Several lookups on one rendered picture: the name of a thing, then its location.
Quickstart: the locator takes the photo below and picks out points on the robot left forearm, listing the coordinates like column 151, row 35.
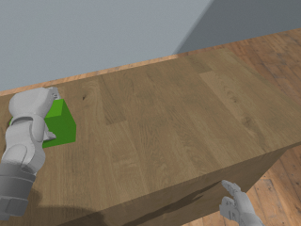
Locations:
column 20, row 163

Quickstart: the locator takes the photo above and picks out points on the robot right forearm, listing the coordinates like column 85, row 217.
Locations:
column 249, row 219

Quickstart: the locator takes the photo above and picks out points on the robot right hand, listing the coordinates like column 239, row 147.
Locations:
column 240, row 204

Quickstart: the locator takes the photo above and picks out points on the sponge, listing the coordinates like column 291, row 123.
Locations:
column 59, row 121

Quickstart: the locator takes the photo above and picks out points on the table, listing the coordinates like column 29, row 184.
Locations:
column 153, row 143

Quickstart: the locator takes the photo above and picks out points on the robot left hand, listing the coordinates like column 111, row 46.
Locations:
column 35, row 101

